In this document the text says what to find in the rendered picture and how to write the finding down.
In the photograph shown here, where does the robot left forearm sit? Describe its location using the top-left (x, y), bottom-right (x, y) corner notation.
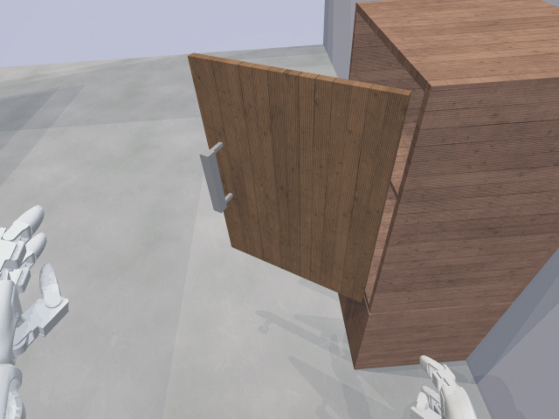
top-left (0, 364), bottom-right (26, 419)

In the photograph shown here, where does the cupboard door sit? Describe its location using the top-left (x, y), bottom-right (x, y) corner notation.
top-left (188, 53), bottom-right (411, 303)

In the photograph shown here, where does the left robot hand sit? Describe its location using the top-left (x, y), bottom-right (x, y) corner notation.
top-left (0, 205), bottom-right (68, 366)

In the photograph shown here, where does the right robot hand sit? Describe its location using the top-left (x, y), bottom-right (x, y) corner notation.
top-left (411, 355), bottom-right (477, 419)

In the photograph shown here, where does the handle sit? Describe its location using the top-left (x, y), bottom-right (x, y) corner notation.
top-left (199, 142), bottom-right (233, 213)

